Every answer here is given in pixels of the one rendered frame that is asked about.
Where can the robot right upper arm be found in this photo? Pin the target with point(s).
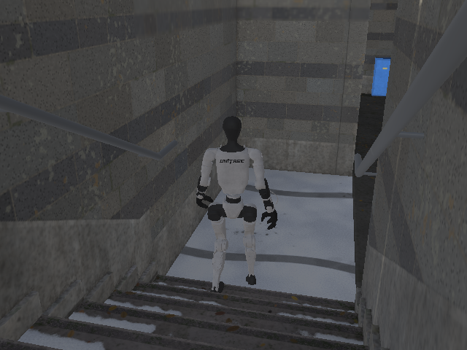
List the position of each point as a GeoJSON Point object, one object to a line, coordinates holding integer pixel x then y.
{"type": "Point", "coordinates": [256, 155]}

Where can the robot left foot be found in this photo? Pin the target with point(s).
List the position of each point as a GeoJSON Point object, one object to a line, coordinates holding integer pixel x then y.
{"type": "Point", "coordinates": [220, 289]}

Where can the robot right forearm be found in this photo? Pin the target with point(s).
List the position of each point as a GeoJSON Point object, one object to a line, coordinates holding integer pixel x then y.
{"type": "Point", "coordinates": [266, 198]}

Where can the robot left upper arm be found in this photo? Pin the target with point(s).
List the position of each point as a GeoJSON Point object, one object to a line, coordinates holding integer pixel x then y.
{"type": "Point", "coordinates": [206, 167]}

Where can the robot torso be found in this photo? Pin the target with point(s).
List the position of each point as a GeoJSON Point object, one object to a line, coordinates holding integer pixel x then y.
{"type": "Point", "coordinates": [233, 176]}

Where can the left robot hand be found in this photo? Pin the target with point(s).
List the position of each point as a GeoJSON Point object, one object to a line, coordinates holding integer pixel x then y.
{"type": "Point", "coordinates": [206, 198]}

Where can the robot left forearm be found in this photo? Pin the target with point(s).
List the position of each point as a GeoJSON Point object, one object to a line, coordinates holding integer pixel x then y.
{"type": "Point", "coordinates": [201, 190]}

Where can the right robot hand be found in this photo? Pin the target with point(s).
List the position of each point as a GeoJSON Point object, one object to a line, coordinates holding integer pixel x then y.
{"type": "Point", "coordinates": [272, 220]}

